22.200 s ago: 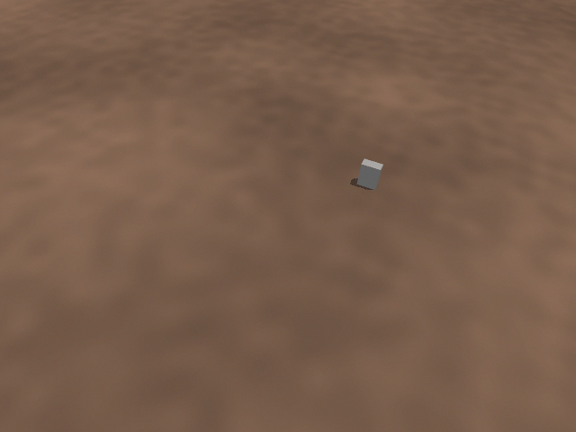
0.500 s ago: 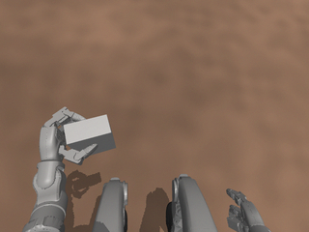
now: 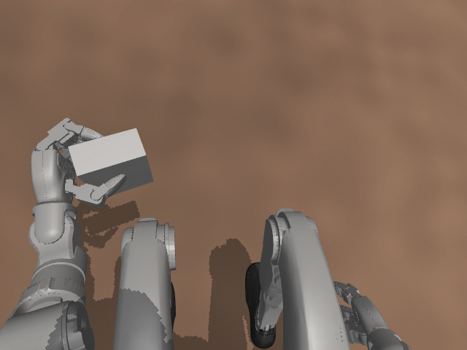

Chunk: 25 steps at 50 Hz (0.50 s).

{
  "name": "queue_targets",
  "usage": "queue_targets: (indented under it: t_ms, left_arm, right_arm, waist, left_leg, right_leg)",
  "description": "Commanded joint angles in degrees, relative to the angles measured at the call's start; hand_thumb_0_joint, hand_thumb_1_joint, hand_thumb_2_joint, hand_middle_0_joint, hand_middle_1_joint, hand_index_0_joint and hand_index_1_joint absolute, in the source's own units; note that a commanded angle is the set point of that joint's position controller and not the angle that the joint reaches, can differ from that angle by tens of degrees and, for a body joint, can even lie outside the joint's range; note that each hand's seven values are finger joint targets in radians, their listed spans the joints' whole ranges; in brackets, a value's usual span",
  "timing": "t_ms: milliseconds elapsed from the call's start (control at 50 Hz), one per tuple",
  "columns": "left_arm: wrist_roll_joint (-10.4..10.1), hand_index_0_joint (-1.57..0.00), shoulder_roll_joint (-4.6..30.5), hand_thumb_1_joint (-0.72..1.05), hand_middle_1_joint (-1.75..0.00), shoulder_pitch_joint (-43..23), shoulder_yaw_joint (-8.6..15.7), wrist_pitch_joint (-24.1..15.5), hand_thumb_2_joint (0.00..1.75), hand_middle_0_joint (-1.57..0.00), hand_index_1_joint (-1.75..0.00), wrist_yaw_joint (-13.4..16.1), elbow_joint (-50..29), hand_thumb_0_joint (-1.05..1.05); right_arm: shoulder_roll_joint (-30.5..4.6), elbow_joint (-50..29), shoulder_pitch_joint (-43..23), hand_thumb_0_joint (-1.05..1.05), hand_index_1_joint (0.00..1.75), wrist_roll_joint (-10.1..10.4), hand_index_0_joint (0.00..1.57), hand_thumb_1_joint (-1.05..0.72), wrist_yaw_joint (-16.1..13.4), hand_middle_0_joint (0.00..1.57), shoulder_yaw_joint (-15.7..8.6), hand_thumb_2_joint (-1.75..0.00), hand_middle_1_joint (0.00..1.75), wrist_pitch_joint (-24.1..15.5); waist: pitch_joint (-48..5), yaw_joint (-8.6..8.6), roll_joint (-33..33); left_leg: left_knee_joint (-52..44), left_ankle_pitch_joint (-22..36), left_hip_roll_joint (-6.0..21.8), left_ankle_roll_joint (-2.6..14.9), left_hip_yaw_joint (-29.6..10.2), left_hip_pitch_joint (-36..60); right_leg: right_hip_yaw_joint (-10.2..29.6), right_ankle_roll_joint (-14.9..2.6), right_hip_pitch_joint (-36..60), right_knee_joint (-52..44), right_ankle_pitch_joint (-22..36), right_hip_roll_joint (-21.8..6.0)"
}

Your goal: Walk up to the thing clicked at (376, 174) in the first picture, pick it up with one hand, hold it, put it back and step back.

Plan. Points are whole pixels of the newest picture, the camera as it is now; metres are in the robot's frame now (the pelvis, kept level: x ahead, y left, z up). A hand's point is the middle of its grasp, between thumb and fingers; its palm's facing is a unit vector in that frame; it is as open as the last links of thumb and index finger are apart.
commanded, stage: crouch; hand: left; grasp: from the side
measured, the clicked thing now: (117, 166) +0.42 +0.18 -0.08
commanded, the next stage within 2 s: lower in 0.68 s
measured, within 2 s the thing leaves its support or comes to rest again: neither
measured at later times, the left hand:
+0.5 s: hand (106, 172) +0.43 +0.21 -0.14, palm faces +0.12 -0.99 -0.02, open 9.2 cm
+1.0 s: hand (114, 177) +0.44 +0.21 -0.20, palm faces +0.15 -0.99 -0.01, open 9.2 cm
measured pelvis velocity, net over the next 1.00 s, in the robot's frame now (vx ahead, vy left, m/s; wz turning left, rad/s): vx -0.01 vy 0.01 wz -0.11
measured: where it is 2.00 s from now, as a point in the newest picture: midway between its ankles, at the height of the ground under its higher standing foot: (212, 328)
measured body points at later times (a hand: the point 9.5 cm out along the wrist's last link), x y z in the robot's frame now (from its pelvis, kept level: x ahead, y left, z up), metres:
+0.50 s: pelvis +0.00 +0.01 -0.06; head +0.21 +0.08 +0.33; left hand +0.42 +0.27 -0.14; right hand +0.11 -0.27 -0.17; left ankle +0.09 +0.13 -0.35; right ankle +0.11 -0.13 -0.35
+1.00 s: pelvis -0.01 +0.01 -0.08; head +0.22 +0.10 +0.29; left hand +0.42 +0.27 -0.20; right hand +0.10 -0.27 -0.17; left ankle +0.09 +0.13 -0.35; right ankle +0.11 -0.13 -0.35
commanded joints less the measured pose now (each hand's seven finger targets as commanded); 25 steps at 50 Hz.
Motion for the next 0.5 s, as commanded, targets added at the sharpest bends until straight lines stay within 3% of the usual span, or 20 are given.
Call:
queue_targets:
  t_ms: [0, 80, 120, 200, 220, 260, 280, 340, 380, 400, 420, 440, 480]
  left_arm:
    - [-1.5, -1.29, 11.6, 0.13, -1.43, -20.3, 2.6, -5.5, 1.28, -1.28, -1.43, 0.3, -11.5, 0.0]
    - [-0.9, -1.28, 13.5, 0.14, -1.42, -20.3, 3.0, -5.6, 1.26, -1.27, -1.42, 0.3, -9.9, 0.0]
    - [-0.8, -1.27, 12.4, 0.15, -1.41, -20.9, 1.9, -5.8, 1.26, -1.25, -1.41, 0.4, -9.7, 0.0]
    - [-0.9, -1.26, 14.9, 0.1, -1.4, -20.1, 4.1, -5.9, 1.24, -1.24, -1.4, 0.8, -8.8, 0.0]
    - [-0.7, -1.25, 14.3, 0.1, -1.4, -19.8, 3.1, -5.9, 1.23, -1.24, -1.4, 0.7, -8.1, 0.0]
    - [-0.2, -1.26, 14.8, 0.12, -1.4, -20.2, 3.2, -6.1, 1.25, -1.24, -1.4, 1.1, -8.5, 0.0]
    - [0.0, -1.26, 14.8, 0.13, -1.41, -20.1, 3.5, -6.1, 1.26, -1.24, -1.41, 1.3, -7.4, 0.0]
    - [-0.3, -1.26, 15.4, 0.13, -1.41, -20.3, 3.9, -6.5, 1.25, -1.24, -1.4, 1.6, -8.1, 0.0]
    - [-0.4, -1.27, 14.3, 0.14, -1.42, -18.7, 3.1, -6.6, 1.27, -1.25, -1.41, 1.6, -7.2, 0.0]
    - [-0.1, -1.26, 16.7, 0.16, -1.41, -19.3, 4.4, -7.0, 1.27, -1.24, -1.41, 1.7, -8.9, 0.0]
    - [0.0, -1.25, 16.8, 0.13, -1.4, -19.1, 3.8, -7.1, 1.25, -1.24, -1.39, 1.8, -7.9, 0.0]
    - [-0.1, -1.26, 15.4, 0.13, -1.41, -18.5, 3.0, -7.1, 1.25, -1.24, -1.41, 1.8, -7.8, 0.0]
    - [-0.4, -1.27, 15.9, 0.14, -1.42, -19.3, 3.7, -7.4, 1.26, -1.26, -1.41, 2.1, -7.5, 0.0]
  right_arm:
    - [-12.3, -3.3, 5.3, 0.0, 0.3, -0.2, 0.2, -0.91, -0.8, 0.2, -3.9, -0.91, 0.3, -1.0]
    - [-13.0, -3.6, 4.6, 0.0, 0.3, -0.7, 0.2, -0.91, -0.6, 0.2, -3.2, -0.91, 0.3, -0.9]
    - [-13.5, -3.0, 4.7, 0.0, 0.3, -1.0, 0.2, -0.91, -0.5, 0.2, -2.7, -0.91, 0.3, -0.7]
    - [-14.6, -3.1, 4.7, 0.0, 0.3, -1.4, 0.2, -0.91, -0.2, 0.2, -1.8, -0.91, 0.3, -0.1]
    - [-14.6, -3.0, 4.3, 0.0, 0.3, -1.6, 0.2, -0.92, -0.2, 0.2, -1.5, -0.91, 0.3, 0.1]
    - [-14.8, -2.9, 4.0, 0.0, 0.3, -2.0, 0.2, -0.91, 0.0, 0.2, -1.1, -0.91, 0.3, 0.3]
    - [-15.3, -2.8, 4.7, 0.0, 0.3, -2.2, 0.2, -0.92, 0.1, 0.2, -0.8, -0.91, 0.3, 0.4]
    - [-15.9, -3.2, 3.7, 0.0, 0.3, -2.5, 0.2, -0.92, 0.4, 0.2, -0.4, -0.91, 0.3, 0.8]
    - [-16.3, -3.2, 4.1, 0.0, 0.3, -3.0, 0.2, -0.92, 0.6, 0.2, 0.0, -0.91, 0.3, 1.0]
    - [-16.3, -3.0, 4.1, 0.0, 0.3, -3.1, 0.2, -0.92, 0.6, 0.2, 0.3, -0.91, 0.3, 1.1]
    - [-16.2, -2.9, 3.5, 0.0, 0.3, -3.3, 0.2, -0.92, 0.7, 0.2, 0.5, -0.91, 0.3, 1.2]
    - [-16.5, -3.2, 3.7, 0.0, 0.3, -3.5, 0.2, -0.92, 0.8, 0.2, 0.6, -0.91, 0.3, 1.4]
    - [-16.6, -3.3, 3.4, 0.0, 0.3, -3.7, 0.2, -0.92, 1.0, 0.2, 1.2, -0.91, 0.3, 1.5]
  waist:
    - [-35.4, -0.12, 8.0]
    - [-34.4, -0.42, 7.7]
    - [-33.3, -1.26, 9.0]
    - [-33.3, -1.03, 10.3]
    - [-32.4, -1.43, 10.2]
    - [-31.5, -1.56, 11.1]
    - [-31.4, -2.52, 11.7]
    - [-30.1, -2.24, 12.5]
    - [-30.8, -3.26, 12.1]
    - [-31.9, -2.48, 12.9]
    - [-30.9, -2.33, 13.2]
    - [-31.1, -3.44, 13.4]
    - [-30.2, -3.5, 12.1]
  left_leg:
    - [-13.9, 1.1, -1.5, 1.97, 3.9, 18.5]
    - [-11.3, -1.0, -1.6, 2.22, 4.1, 15.1]
    - [-10.7, 0.1, -1.4, 1.89, 3.4, 15.6]
    - [-9.2, 2.6, -1.2, 1.41, 2.4, 15.9]
    - [-8.4, 2.3, -1.2, 1.57, 2.4, 14.9]
    - [-7.9, 2.1, -1.2, 1.51, 2.2, 14.3]
    - [-7.5, 3.7, -1.1, 1.33, 1.7, 15.2]
    - [-7.2, 2.3, -0.9, 1.15, 0.9, 15.1]
    - [-5.8, 4.4, -0.9, 1.11, 0.7, 15.3]
    - [-5.5, 6.2, -0.8, 0.96, 0.8, 16.0]
    - [-5.0, 5.6, -0.8, 1.03, 0.9, 14.7]
    - [-4.8, 6.6, -0.8, 0.96, 0.5, 15.4]
    - [-4.0, 6.1, -0.7, 1.08, 0.3, 14.1]
  right_leg:
    - [-2.5, -1.75, 19.7, -11.7, 2.8, 2.4]
    - [-2.7, -1.49, 18.8, -10.4, 1.2, 2.6]
    - [-3.6, -1.66, 16.7, -8.5, 2.6, 2.6]
    - [-4.5, -1.82, 15.5, -6.0, 4.6, 2.7]
    - [-4.5, -1.74, 15.4, -5.8, 4.5, 2.7]
    - [-4.7, -1.85, 14.3, -5.2, 4.6, 2.8]
    - [-5.1, -1.84, 14.3, -4.4, 6.2, 2.8]
    - [-5.8, -1.92, 12.1, -3.4, 5.1, 2.9]
    - [-6.2, -1.76, 13.8, -2.8, 7.0, 3.0]
    - [-6.1, -1.84, 14.3, -2.4, 8.3, 3.1]
    - [-5.9, -1.85, 13.6, -2.0, 7.8, 3.1]
    - [-6.3, -1.85, 13.9, -1.7, 8.8, 3.2]
    - [-6.5, -1.66, 14.2, -1.8, 8.6, 3.3]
